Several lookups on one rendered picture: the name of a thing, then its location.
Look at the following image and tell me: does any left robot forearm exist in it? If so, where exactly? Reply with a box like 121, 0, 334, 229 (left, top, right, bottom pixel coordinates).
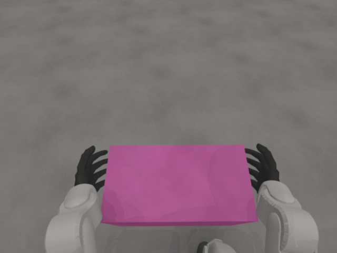
44, 184, 102, 253

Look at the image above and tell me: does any left robot hand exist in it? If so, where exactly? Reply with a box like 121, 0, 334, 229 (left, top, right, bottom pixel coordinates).
74, 146, 108, 192

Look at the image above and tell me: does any robot right thigh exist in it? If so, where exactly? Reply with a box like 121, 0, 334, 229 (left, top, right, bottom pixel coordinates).
203, 242, 236, 253

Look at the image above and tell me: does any carton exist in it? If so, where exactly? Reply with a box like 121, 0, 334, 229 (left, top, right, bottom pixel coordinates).
100, 144, 258, 226

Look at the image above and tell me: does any robot right shin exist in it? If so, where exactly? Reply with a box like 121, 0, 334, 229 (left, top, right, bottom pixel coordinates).
208, 239, 223, 244

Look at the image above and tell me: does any right robot forearm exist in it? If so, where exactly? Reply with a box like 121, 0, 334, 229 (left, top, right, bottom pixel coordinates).
256, 180, 319, 253

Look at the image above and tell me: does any right robot hand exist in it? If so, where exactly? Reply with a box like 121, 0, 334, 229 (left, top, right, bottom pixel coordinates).
245, 143, 280, 193

